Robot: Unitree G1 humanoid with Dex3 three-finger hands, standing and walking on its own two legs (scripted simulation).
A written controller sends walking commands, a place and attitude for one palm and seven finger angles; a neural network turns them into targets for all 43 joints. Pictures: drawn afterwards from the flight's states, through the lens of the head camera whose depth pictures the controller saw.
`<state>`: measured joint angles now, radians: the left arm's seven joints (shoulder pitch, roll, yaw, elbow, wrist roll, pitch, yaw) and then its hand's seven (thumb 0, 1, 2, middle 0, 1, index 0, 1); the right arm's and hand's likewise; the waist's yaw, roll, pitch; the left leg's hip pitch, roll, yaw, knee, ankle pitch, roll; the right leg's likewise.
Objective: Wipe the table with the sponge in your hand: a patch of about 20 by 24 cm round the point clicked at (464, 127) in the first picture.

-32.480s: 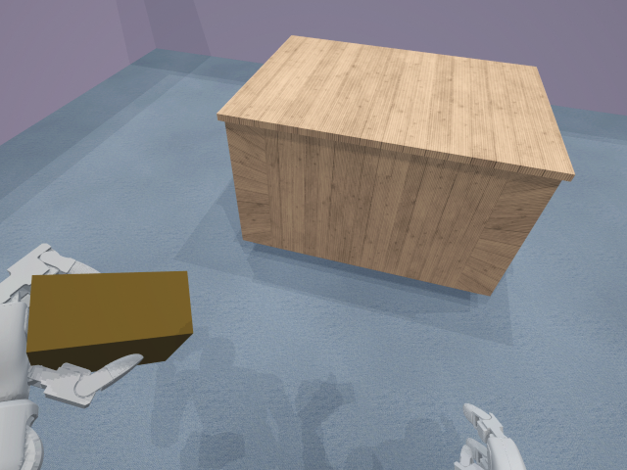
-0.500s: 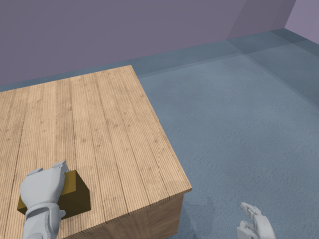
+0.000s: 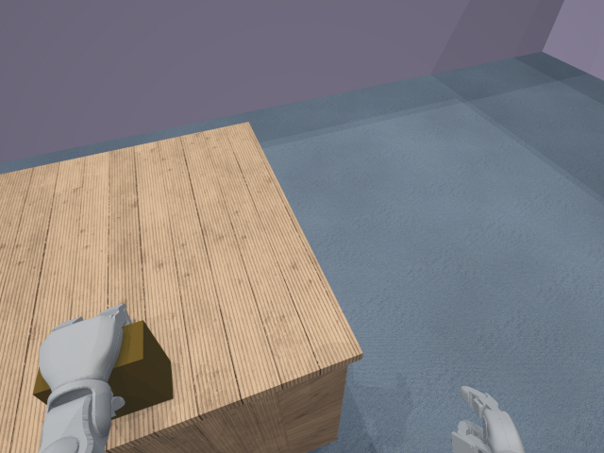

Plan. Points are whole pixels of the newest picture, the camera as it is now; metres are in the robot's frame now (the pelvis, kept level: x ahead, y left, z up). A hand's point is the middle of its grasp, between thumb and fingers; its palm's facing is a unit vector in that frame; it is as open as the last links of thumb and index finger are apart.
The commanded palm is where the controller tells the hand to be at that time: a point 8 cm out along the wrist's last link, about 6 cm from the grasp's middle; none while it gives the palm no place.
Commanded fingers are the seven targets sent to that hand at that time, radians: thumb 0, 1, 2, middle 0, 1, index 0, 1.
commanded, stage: lift the sponge slowly off the table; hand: left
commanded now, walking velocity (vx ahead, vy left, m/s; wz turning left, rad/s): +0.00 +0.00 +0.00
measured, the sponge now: (117, 382) +0.20 +0.30 -0.05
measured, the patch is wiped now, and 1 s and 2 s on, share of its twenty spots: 1.00 1.00 1.00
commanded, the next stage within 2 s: bring the sponge back beside the body in 1.74 s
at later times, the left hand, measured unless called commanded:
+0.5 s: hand (100, 369) +0.20 +0.30 +0.02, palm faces -0.06 -0.09 -0.99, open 10.0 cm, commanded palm +0.18 +0.30 +0.08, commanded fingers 0.00 0.10 1.30 -1.20 -1.60 -1.20 -1.60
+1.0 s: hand (90, 358) +0.20 +0.29 +0.05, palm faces -0.02 -0.08 -1.00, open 10.0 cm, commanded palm +0.18 +0.30 +0.12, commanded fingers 0.00 0.10 1.30 -1.20 -1.60 -1.20 -1.60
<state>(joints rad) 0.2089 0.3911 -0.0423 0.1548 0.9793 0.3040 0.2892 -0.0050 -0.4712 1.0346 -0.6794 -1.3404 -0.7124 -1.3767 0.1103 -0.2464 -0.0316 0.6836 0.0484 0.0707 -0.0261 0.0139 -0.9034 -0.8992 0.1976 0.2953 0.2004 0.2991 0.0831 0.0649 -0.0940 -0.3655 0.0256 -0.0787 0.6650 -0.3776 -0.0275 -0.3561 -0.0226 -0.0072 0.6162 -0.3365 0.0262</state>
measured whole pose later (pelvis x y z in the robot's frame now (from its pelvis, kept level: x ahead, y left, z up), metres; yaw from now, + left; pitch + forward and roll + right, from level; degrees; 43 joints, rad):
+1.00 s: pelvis +0.00 -0.01 +0.01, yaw +1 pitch -1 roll -1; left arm 0.25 0.45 -0.04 -0.03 0.93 0.30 0.15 -0.01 -0.49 1.04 -0.71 -1.33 -0.74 -1.36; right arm 0.07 -0.25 -0.02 0.69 0.05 0.07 -0.03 0.01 -0.90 -0.90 0.20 0.30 0.20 0.30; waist 0.11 0.09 -0.02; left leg -0.18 0.04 -0.09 0.51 -0.31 -0.04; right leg -0.17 -0.02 -0.02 0.47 -0.28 0.02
